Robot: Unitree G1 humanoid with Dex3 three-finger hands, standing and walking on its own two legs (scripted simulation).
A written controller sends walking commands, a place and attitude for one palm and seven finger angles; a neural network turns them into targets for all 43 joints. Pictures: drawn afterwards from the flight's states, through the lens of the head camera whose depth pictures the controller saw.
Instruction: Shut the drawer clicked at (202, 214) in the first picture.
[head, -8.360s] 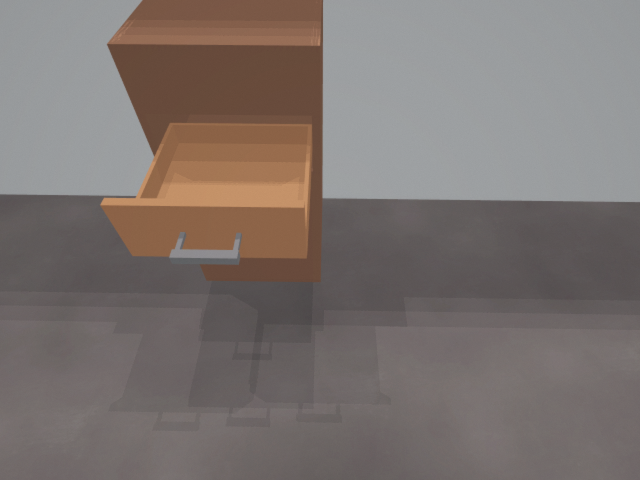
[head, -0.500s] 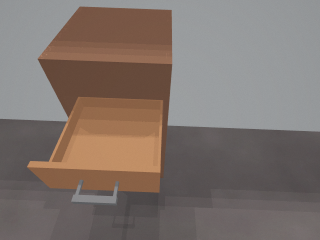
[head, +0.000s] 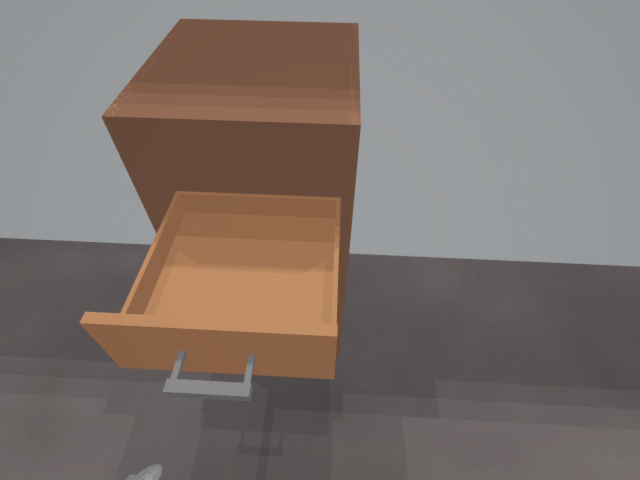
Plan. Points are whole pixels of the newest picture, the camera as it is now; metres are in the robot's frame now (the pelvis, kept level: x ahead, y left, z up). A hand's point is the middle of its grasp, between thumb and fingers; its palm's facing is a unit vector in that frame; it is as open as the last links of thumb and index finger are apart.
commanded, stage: raise the hand and make a fist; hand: left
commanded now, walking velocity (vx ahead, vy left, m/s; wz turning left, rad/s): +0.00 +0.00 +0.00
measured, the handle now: (212, 375) +0.29 +0.19 -0.13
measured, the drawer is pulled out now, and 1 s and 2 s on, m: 0.30 0.30 0.30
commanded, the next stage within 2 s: bring the fist close to the handle in 1.78 s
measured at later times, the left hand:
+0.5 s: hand out of the picture +0.12 +0.14 -0.04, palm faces +0.02 -1.00 -0.04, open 4.9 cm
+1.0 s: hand out of the picture +0.11 +0.14 -0.04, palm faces -0.02 -1.00 +0.00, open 3.1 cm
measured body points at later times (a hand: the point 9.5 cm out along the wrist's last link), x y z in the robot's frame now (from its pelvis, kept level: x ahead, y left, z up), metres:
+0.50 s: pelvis -0.05 -0.02 -0.12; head +0.00 -0.01 +0.33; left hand +0.11 +0.19 -0.04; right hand +0.20 -0.20 -0.16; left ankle +0.02 +0.13 -0.73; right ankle -0.03 -0.13 -0.73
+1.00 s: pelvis -0.04 +0.00 -0.11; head +0.01 +0.01 +0.34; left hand +0.11 +0.20 -0.04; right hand +0.16 -0.24 -0.16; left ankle +0.02 +0.13 -0.73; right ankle -0.03 -0.13 -0.73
